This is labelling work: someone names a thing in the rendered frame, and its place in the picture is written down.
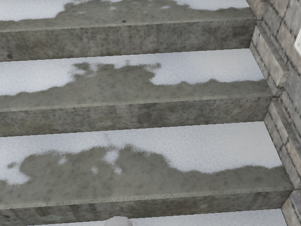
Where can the robot left thigh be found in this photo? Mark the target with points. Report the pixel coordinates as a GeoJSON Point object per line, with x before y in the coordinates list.
{"type": "Point", "coordinates": [120, 221]}

